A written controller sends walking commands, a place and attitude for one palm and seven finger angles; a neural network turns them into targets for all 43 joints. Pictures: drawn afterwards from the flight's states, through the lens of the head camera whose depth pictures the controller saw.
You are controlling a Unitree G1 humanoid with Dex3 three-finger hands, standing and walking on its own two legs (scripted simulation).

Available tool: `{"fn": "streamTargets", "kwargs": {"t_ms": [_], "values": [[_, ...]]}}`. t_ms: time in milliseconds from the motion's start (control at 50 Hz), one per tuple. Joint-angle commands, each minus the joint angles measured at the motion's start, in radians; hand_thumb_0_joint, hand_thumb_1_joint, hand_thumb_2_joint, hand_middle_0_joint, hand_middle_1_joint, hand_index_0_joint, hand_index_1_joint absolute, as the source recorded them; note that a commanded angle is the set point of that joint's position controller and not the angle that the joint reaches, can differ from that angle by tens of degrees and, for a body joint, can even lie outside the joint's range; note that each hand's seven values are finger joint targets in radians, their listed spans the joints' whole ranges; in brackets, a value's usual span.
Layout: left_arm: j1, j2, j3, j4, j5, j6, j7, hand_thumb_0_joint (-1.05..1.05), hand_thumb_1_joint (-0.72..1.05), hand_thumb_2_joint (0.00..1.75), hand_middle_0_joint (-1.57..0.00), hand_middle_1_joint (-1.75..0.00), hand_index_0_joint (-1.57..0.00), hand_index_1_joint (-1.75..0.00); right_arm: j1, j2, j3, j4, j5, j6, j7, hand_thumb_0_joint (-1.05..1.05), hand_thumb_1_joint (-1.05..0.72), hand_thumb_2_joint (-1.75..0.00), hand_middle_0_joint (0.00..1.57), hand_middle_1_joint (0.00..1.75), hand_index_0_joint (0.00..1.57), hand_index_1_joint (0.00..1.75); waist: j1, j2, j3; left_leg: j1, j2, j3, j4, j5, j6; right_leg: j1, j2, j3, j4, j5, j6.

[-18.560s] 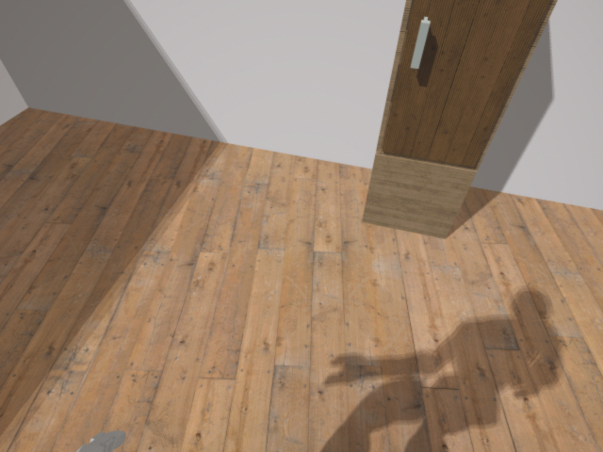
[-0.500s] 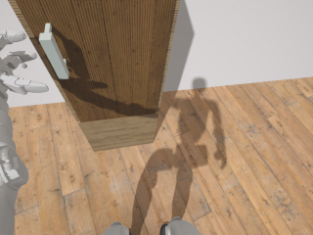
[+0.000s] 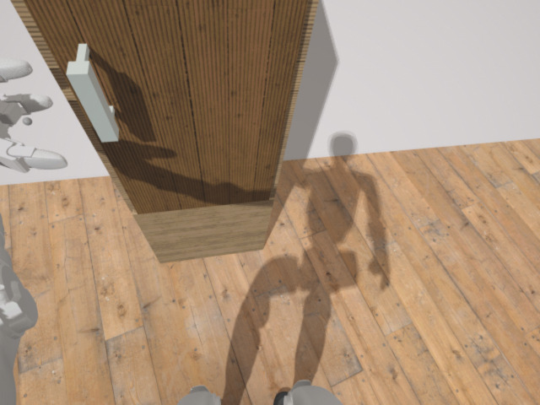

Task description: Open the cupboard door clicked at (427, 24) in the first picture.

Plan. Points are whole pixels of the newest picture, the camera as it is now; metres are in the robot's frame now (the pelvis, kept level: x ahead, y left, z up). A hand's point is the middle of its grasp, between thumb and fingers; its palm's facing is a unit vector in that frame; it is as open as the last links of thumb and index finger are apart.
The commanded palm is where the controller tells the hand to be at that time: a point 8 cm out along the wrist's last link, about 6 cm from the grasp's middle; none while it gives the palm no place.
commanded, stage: move the hooked fingers beside the handle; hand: left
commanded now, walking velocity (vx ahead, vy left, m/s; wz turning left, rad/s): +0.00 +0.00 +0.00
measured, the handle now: (97, 95) +0.54 +0.23 +0.10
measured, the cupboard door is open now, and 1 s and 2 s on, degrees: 0 0 0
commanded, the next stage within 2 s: slide the fingers in behind the handle in 0.28 s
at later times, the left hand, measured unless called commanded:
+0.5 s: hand (46, 123) +0.48 +0.28 +0.10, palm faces +0.09 -1.00 -0.01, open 14.0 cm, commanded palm +0.46 +0.32 +0.10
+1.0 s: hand (74, 122) +0.48 +0.24 +0.11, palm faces +0.10 -1.00 +0.00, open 14.0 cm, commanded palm +0.46 +0.28 +0.10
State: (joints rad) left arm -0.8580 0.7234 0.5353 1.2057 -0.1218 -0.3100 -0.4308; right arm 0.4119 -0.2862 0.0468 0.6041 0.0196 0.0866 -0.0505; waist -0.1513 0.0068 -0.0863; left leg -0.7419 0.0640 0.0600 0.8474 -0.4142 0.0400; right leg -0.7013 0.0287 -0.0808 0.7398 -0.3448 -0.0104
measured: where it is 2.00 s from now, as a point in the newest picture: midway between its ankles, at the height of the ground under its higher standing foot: outside the picture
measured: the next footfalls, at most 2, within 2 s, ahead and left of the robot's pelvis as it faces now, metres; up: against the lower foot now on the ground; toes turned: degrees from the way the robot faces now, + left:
none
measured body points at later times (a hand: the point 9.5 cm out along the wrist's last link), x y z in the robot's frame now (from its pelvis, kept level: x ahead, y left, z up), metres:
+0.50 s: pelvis -0.01 +0.01 +0.00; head +0.10 +0.04 +0.43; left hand +0.47 +0.33 +0.10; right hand -0.01 -0.25 -0.11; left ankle -0.01 +0.09 -0.70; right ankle +0.00 -0.12 -0.70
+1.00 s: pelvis -0.01 +0.00 +0.00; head +0.09 +0.03 +0.44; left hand +0.47 +0.30 +0.11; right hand +0.00 -0.26 -0.11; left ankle -0.01 +0.09 -0.70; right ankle +0.00 -0.12 -0.70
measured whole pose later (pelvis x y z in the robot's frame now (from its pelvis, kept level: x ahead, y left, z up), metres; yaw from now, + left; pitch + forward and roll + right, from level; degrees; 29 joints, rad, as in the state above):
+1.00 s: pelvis -0.01 +0.00 +0.00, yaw +0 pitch +17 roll -3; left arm -0.87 0.57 0.44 1.17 -0.10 -0.33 -0.28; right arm 0.42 -0.27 0.04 0.62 0.01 0.07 -0.02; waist -0.15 0.02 -0.09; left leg -0.74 0.05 0.06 0.87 -0.41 0.05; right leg -0.71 0.02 -0.08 0.77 -0.35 -0.01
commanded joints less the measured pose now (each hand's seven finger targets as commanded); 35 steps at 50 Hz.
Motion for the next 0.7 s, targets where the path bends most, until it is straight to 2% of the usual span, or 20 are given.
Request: {"fn": "streamTargets", "kwargs": {"t_ms": [0,20,80,140,160,180,200,240,300,360,380,400,460,480,520,560,580,600,620,680], "values": [[-0.365,0.251,-0.025,-0.186,-0.033,-0.039,-0.010,0.00,-0.50,0.30,-0.30,-1.20,-0.30,-1.20,0.155,-0.189,-0.070,-0.052,-0.006,-0.014,-0.012,0.00,-0.90,-0.90,0.20,0.30,0.20,0.30,-0.002,0.151,-0.373,0.327,-0.025,-0.082,-0.073,0.469,-0.001,0.124,0.027,0.048,-0.048,0.355,0.001],[-0.389,0.254,-0.018,-0.204,-0.041,-0.048,-0.007,0.00,-0.50,0.30,-0.30,-1.20,-0.30,-1.20,0.159,-0.192,-0.069,-0.052,-0.009,-0.014,-0.014,0.00,-0.90,-0.90,0.20,0.30,0.20,0.30,-0.004,0.124,-0.380,0.334,-0.024,-0.089,-0.071,0.486,0.000,0.131,0.029,0.045,-0.043,0.365,-0.003],[-0.435,0.249,-0.021,-0.185,-0.039,-0.058,0.009,0.00,-0.50,0.30,-0.30,-1.20,-0.30,-1.20,0.153,-0.194,-0.068,-0.047,-0.009,-0.017,-0.016,0.00,-0.90,-0.90,0.20,0.30,0.20,0.30,-0.018,0.113,-0.356,0.324,-0.021,-0.101,-0.072,0.437,-0.005,0.088,0.028,0.040,-0.041,0.307,-0.001],[-0.491,0.276,-0.008,-0.245,-0.026,-0.086,0.031,0.00,-0.50,0.30,-0.30,-1.20,-0.30,-1.20,0.153,-0.194,-0.069,-0.041,-0.014,-0.023,-0.015,0.00,-0.90,-0.90,0.20,0.30,0.20,0.30,-0.009,0.184,-0.419,0.385,-0.018,-0.119,-0.065,0.488,-0.018,0.067,0.025,0.038,-0.024,0.300,-0.006],[-0.494,0.260,-0.022,-0.248,-0.019,-0.090,0.037,0.00,-0.50,0.30,-0.30,-1.20,-0.30,-1.20,0.150,-0.190,-0.069,-0.039,-0.014,-0.025,-0.014,0.00,-0.90,-0.90,0.20,0.30,0.20,0.30,-0.011,0.220,-0.431,0.414,-0.015,-0.123,-0.060,0.509,-0.024,0.045,0.025,0.038,-0.022,0.291,-0.007],[-0.512,0.232,-0.041,-0.258,-0.019,-0.094,0.042,0.00,-0.50,0.30,-0.30,-1.20,-0.30,-1.20,0.153,-0.187,-0.068,-0.034,-0.017,-0.028,-0.010,0.00,-0.90,-0.90,0.20,0.30,0.20,0.30,-0.016,0.218,-0.438,0.430,-0.013,-0.131,-0.060,0.520,-0.029,0.034,0.027,0.031,-0.020,0.281,-0.006],[-0.494,0.251,-0.021,-0.256,-0.015,-0.097,0.048,0.00,-0.50,0.30,-0.30,-1.20,-0.30,-1.20,0.154,-0.189,-0.071,-0.033,-0.018,-0.028,-0.009,0.00,-0.90,-0.90,0.20,0.30,0.20,0.30,-0.005,0.209,-0.451,0.439,-0.009,-0.137,-0.057,0.529,-0.033,0.034,0.027,0.029,-0.019,0.272,-0.008],[-0.471,0.242,-0.017,-0.254,-0.018,-0.095,0.054,0.00,-0.50,0.30,-0.30,-1.20,-0.30,-1.20,0.158,-0.189,-0.072,-0.033,-0.019,-0.027,-0.005,0.00,-0.90,-0.90,0.20,0.30,0.20,0.30,0.004,0.223,-0.484,0.474,-0.005,-0.146,-0.054,0.581,-0.043,0.025,0.029,0.025,-0.015,0.273,-0.009],[-0.463,0.196,-0.053,-0.189,-0.019,-0.062,0.058,0.00,-0.50,0.30,-0.30,-1.20,-0.30,-1.20,0.151,-0.188,-0.068,-0.031,-0.015,-0.026,-0.003,0.00,-0.90,-0.90,0.20,0.30,0.20,0.30,-0.013,0.165,-0.399,0.398,-0.009,-0.134,-0.069,0.493,-0.031,0.036,0.028,0.021,-0.027,0.259,-0.004],[-0.441,0.273,-0.007,-0.159,-0.001,-0.045,0.071,0.00,-0.50,0.30,-0.30,-1.20,-0.30,-1.20,0.157,-0.198,-0.064,-0.042,-0.015,-0.023,-0.007,0.00,-0.90,-0.90,0.20,0.30,0.20,0.30,0.003,0.132,-0.380,0.338,-0.014,-0.132,-0.077,0.452,-0.024,0.061,0.025,0.024,-0.020,0.255,-0.007],[-0.442,0.242,-0.033,-0.165,0.003,-0.044,0.075,0.00,-0.50,0.30,-0.30,-1.20,-0.30,-1.20,0.155,-0.193,-0.062,-0.049,-0.014,-0.023,-0.005,0.00,-0.90,-0.90,0.20,0.30,0.20,0.30,-0.001,0.151,-0.375,0.332,-0.018,-0.124,-0.080,0.438,-0.022,0.059,0.024,0.027,-0.023,0.252,-0.007],[-0.459,0.239,-0.032,-0.183,0.003,-0.050,0.081,0.00,-0.50,0.30,-0.30,-1.20,-0.30,-1.20,0.157,-0.192,-0.064,-0.049,-0.016,-0.026,-0.004,0.00,-0.90,-0.90,0.20,0.30,0.20,0.30,-0.006,0.133,-0.377,0.334,-0.016,-0.126,-0.079,0.432,-0.021,0.060,0.025,0.026,-0.023,0.251,-0.005],[-0.505,0.216,-0.047,-0.226,0.001,-0.082,0.091,0.00,-0.50,0.30,-0.30,-1.20,-0.30,-1.20,0.164,-0.192,-0.067,-0.043,-0.021,-0.030,-0.001,0.00,-0.90,-0.90,0.20,0.30,0.20,0.30,-0.017,0.171,-0.404,0.379,-0.010,-0.134,-0.071,0.453,-0.030,0.028,0.028,0.026,-0.020,0.239,-0.007],[-0.491,0.239,-0.021,-0.221,-0.002,-0.090,0.095,0.00,-0.50,0.30,-0.30,-1.20,-0.30,-1.20,0.168,-0.194,-0.070,-0.041,-0.021,-0.030,-0.001,0.00,-0.90,-0.90,0.20,0.30,0.20,0.30,-0.010,0.150,-0.409,0.375,-0.009,-0.136,-0.070,0.442,-0.030,0.036,0.030,0.026,-0.020,0.233,-0.008],[-0.497,0.219,-0.024,-0.238,-0.014,-0.104,0.095,0.00,-0.50,0.30,-0.30,-1.20,-0.30,-1.20,0.172,-0.194,-0.070,-0.039,-0.023,-0.033,0.001,0.00,-0.90,-0.90,0.20,0.30,0.20,0.30,-0.011,0.174,-0.437,0.393,-0.010,-0.135,-0.066,0.465,-0.031,0.043,0.031,0.026,-0.013,0.248,-0.012],[-0.502,0.197,-0.043,-0.237,-0.014,-0.102,0.093,0.00,-0.50,0.30,-0.30,-1.20,-0.30,-1.20,0.171,-0.191,-0.071,-0.032,-0.021,-0.034,0.002,0.00,-0.90,-0.90,0.20,0.30,0.20,0.30,-0.013,0.187,-0.446,0.404,-0.008,-0.138,-0.066,0.471,-0.035,0.034,0.031,0.025,-0.015,0.243,-0.009],[-0.474,0.201,-0.031,-0.216,-0.011,-0.095,0.095,0.00,-0.50,0.30,-0.30,-1.20,-0.30,-1.20,0.173,-0.190,-0.072,-0.030,-0.022,-0.032,0.003,0.00,-0.90,-0.90,0.20,0.30,0.20,0.30,-0.003,0.185,-0.435,0.394,-0.009,-0.133,-0.065,0.467,-0.032,0.038,0.031,0.026,-0.018,0.244,-0.010],[-0.468,0.165,-0.063,-0.194,-0.011,-0.083,0.090,0.00,-0.50,0.30,-0.30,-1.20,-0.30,-1.20,0.171,-0.188,-0.069,-0.030,-0.020,-0.033,0.005,0.00,-0.90,-0.90,0.20,0.30,0.20,0.30,-0.015,0.175,-0.404,0.375,-0.011,-0.127,-0.068,0.445,-0.028,0.031,0.031,0.025,-0.022,0.240,-0.008],[-0.467,0.199,-0.034,-0.197,-0.010,-0.081,0.094,0.00,-0.50,0.30,-0.30,-1.20,-0.30,-1.20,0.178,-0.192,-0.070,-0.028,-0.022,-0.031,0.003,0.00,-0.90,-0.90,0.20,0.30,0.20,0.30,-0.008,0.149,-0.405,0.362,-0.012,-0.131,-0.067,0.442,-0.024,0.047,0.031,0.026,-0.021,0.244,-0.010],[-0.460,0.198,-0.038,-0.228,-0.001,-0.072,0.106,0.00,-0.50,0.30,-0.30,-1.20,-0.30,-1.20,0.175,-0.187,-0.073,-0.035,-0.020,-0.031,0.004,0.00,-0.90,-0.90,0.20,0.30,0.20,0.30,0.000,0.177,-0.428,0.371,-0.013,-0.122,-0.070,0.461,-0.024,0.059,0.029,0.028,-0.022,0.264,-0.008]]}}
